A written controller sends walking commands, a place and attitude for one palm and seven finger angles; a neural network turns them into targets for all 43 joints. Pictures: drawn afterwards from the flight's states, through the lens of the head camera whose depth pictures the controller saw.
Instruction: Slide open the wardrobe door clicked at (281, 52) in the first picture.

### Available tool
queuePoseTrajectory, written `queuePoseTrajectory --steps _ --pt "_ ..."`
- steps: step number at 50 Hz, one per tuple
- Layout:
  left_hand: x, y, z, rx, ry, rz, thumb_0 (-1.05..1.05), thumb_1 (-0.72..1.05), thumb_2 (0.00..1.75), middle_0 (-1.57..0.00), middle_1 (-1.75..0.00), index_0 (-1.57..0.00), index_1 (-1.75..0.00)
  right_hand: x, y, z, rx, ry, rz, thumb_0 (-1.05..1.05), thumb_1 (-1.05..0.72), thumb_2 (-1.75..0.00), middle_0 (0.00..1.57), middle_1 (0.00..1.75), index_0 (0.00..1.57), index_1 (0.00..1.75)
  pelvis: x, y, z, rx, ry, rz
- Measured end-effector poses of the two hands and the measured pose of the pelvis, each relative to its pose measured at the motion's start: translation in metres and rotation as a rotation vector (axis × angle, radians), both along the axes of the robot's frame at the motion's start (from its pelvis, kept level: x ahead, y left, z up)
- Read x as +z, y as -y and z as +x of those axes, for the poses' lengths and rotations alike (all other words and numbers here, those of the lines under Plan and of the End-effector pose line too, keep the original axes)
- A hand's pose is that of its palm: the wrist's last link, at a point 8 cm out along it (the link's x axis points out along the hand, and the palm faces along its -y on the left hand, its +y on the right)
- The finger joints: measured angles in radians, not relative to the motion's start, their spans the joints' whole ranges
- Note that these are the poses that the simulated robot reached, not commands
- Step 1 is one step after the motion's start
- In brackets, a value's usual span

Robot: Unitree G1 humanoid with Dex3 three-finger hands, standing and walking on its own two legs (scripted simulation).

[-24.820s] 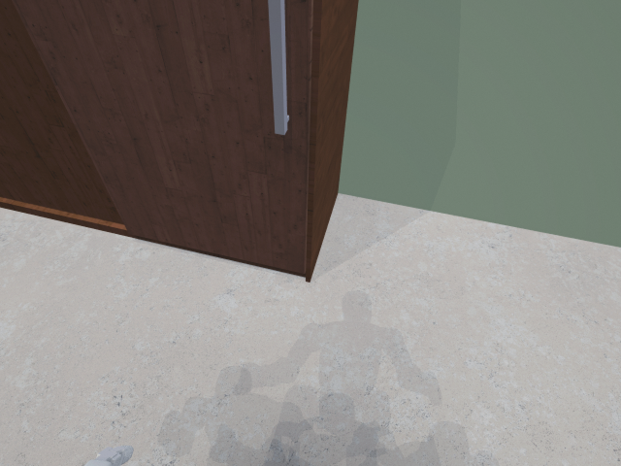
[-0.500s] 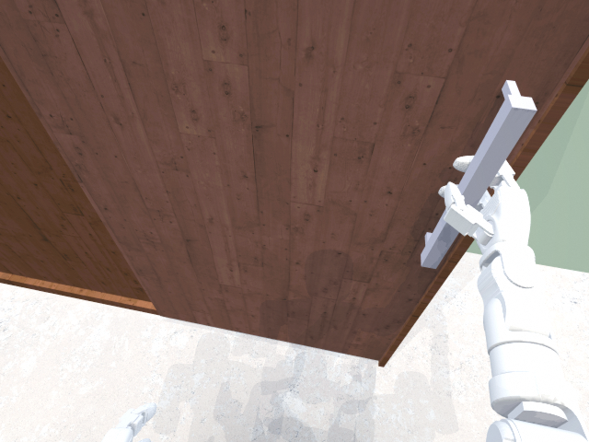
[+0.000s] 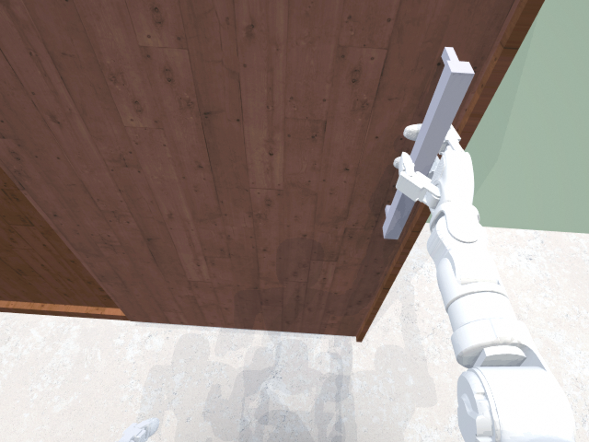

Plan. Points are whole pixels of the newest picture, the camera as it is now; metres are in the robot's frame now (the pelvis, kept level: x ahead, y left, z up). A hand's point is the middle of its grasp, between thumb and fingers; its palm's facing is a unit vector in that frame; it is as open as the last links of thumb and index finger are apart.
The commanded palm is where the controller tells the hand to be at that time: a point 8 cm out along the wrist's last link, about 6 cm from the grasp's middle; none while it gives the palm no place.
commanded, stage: tug the door sideways, standing still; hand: right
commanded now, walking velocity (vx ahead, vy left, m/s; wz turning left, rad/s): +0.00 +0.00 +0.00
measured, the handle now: (414, 159) +0.50 -0.13 +0.11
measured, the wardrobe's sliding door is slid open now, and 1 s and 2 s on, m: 0.00 0.04 0.31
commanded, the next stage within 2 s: step sideways, sliding the door along in 0.18 s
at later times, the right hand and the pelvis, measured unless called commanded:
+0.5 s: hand (385, 175) +0.44 -0.08 +0.13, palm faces +0.01 +1.00 -0.09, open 6.1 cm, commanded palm +0.43 -0.12 +0.13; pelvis -0.01 +0.01 +0.00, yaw +3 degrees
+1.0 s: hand (378, 174) +0.45 -0.07 +0.13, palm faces +0.13 +0.99 -0.06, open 6.2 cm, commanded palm +0.42 -0.06 +0.13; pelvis +0.01 +0.08 +0.00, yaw -1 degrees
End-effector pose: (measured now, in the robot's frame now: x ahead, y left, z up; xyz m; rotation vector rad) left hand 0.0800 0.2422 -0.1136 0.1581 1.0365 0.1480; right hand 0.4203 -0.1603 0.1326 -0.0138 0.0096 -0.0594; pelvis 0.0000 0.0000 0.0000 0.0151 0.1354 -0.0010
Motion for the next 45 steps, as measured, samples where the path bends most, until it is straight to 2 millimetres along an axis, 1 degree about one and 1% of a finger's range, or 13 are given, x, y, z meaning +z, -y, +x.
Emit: queuePoseTrajectory --steps 5,9,16,20,25,28,31,33,35,38,41,43,45 --pt "-0.004 -0.001 -0.016 -0.004 -0.035 0.002 0.01 0.91 0.89 -0.20 -0.30 -0.20 -0.30 0.000 -0.005 0.000 0.008 0.009 -0.011 0.01 -0.73 -0.80 0.28 1.40 0.25 1.40 -0.002 0.001 -0.004 -0.005 -0.004 0.001" --pt "-0.006 -0.001 -0.023 -0.005 -0.045 0.004 0.01 0.91 0.89 -0.20 -0.30 -0.20 -0.30 -0.001 -0.011 0.000 0.016 0.012 -0.013 0.00 -0.73 -0.79 0.29 1.40 0.25 1.40 -0.002 0.002 -0.006 -0.007 -0.006 0.001" --pt "-0.006 -0.002 -0.024 -0.008 -0.033 0.008 0.01 0.91 0.89 -0.20 -0.30 -0.20 -0.30 -0.001 -0.022 0.001 0.036 0.016 -0.020 0.00 -0.72 -0.78 0.31 1.40 0.27 1.40 -0.003 0.001 -0.009 -0.003 -0.003 0.000" --pt "-0.002 -0.006 -0.019 0.057 -0.019 0.034 0.01 0.91 0.89 -0.20 -0.30 -0.20 -0.30 0.001 -0.023 0.003 0.058 0.012 -0.067 -0.01 -0.67 -0.78 0.36 1.39 0.30 1.40 0.000 0.000 -0.010 0.021 0.031 -0.004" --pt "-0.005 -0.012 -0.007 0.091 0.026 0.047 0.01 0.91 0.89 -0.20 -0.30 -0.20 -0.30 0.002 -0.025 0.003 0.047 0.006 -0.078 -0.01 -0.66 -0.80 0.38 1.37 0.32 1.40 -0.003 -0.008 -0.008 0.045 0.080 -0.013" --pt "-0.011 -0.017 0.000 0.080 0.026 0.031 0.01 0.91 0.89 -0.20 -0.30 -0.20 -0.30 0.002 -0.027 0.002 0.023 -0.001 -0.086 -0.01 -0.66 -0.81 0.39 1.36 0.31 1.40 -0.006 -0.021 -0.006 0.046 0.109 -0.013" --pt "-0.018 -0.027 0.008 0.054 0.014 0.016 0.01 0.91 0.89 -0.21 -0.30 -0.20 -0.30 0.003 -0.029 0.001 -0.009 -0.005 -0.096 -0.01 -0.66 -0.83 0.39 1.36 0.30 1.40 -0.008 -0.036 -0.003 0.022 0.133 0.004" --pt "-0.017 -0.036 0.013 0.036 -0.004 0.019 0.01 0.91 0.89 -0.21 -0.30 -0.20 -0.30 0.003 -0.031 0.000 -0.028 -0.009 -0.099 -0.01 -0.67 -0.83 0.39 1.36 0.29 1.40 -0.006 -0.045 0.000 -0.005 0.140 -0.005" --pt "-0.011 -0.045 0.020 0.008 -0.020 0.034 0.01 0.91 0.89 -0.21 -0.30 -0.20 -0.30 0.003 -0.032 0.000 -0.043 -0.014 -0.099 -0.01 -0.67 -0.84 0.39 1.36 0.29 1.40 -0.001 -0.052 0.002 -0.014 0.145 -0.025" --pt "0.000 -0.059 0.035 -0.039 -0.018 0.071 0.01 0.91 0.89 -0.21 -0.30 -0.20 -0.30 0.003 -0.033 0.000 -0.058 -0.008 -0.101 -0.01 -0.68 -0.84 0.40 1.36 0.28 1.40 0.007 -0.058 0.004 -0.026 0.145 -0.046" --pt "0.007 -0.068 0.054 -0.075 -0.006 0.110 0.01 0.91 0.89 -0.21 -0.30 -0.20 -0.30 0.001 -0.034 0.000 -0.059 0.020 -0.090 -0.01 -0.69 -0.84 0.41 1.37 0.26 1.40 0.010 -0.062 0.007 -0.043 0.135 -0.048" --pt "0.009 -0.072 0.068 -0.091 0.011 0.132 0.01 0.91 0.89 -0.20 -0.30 -0.20 -0.30 -0.002 -0.034 0.001 -0.055 0.050 -0.084 -0.01 -0.69 -0.84 0.42 1.38 0.26 1.40 0.007 -0.063 0.010 -0.045 0.130 -0.042" --pt "0.008 -0.075 0.083 -0.090 0.050 0.146 0.01 0.91 0.89 -0.20 -0.30 -0.20 -0.30 -0.005 -0.034 0.002 -0.047 0.092 -0.071 -0.01 -0.69 -0.84 0.42 1.39 0.26 1.40 -0.001 -0.064 0.012 -0.031 0.130 -0.030"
